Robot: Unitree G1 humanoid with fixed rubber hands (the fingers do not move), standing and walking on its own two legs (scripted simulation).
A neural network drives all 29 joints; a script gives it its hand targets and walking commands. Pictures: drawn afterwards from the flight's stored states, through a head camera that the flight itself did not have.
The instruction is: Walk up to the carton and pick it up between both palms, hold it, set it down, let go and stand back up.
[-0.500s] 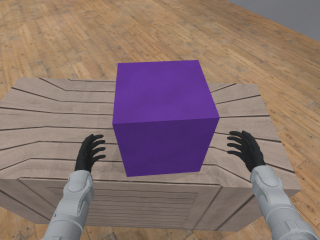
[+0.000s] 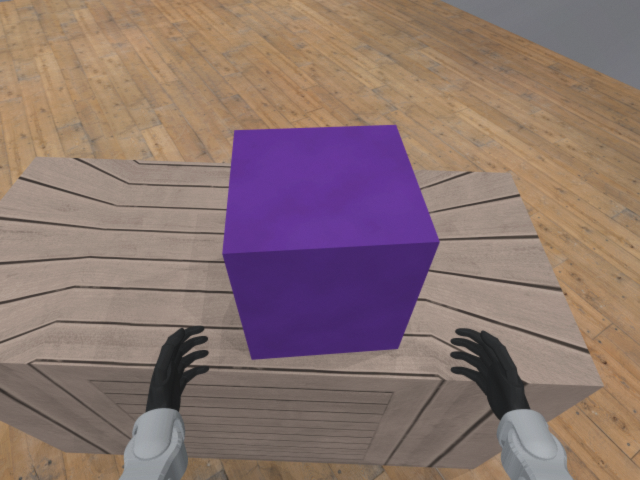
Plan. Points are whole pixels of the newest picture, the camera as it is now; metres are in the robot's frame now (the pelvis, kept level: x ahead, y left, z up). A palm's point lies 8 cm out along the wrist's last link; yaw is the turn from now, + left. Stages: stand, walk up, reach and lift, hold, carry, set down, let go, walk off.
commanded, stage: set down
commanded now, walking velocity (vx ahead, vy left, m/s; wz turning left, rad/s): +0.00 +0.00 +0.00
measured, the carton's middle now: (321, 246) +0.46 +0.02 +0.00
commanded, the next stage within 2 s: let go in 0.64 s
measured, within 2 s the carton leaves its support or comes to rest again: neither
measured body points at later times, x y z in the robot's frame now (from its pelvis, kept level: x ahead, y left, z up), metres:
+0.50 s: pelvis +0.02 +0.00 +0.00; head +0.02 +0.00 +0.45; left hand +0.19 +0.22 -0.05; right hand +0.23 -0.21 -0.06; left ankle +0.01 +0.16 -0.74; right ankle -0.01 -0.13 -0.74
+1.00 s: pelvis +0.01 +0.02 +0.00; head +0.02 +0.01 +0.45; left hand +0.18 +0.23 -0.08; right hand +0.19 -0.21 -0.08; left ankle +0.01 +0.16 -0.74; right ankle -0.01 -0.13 -0.74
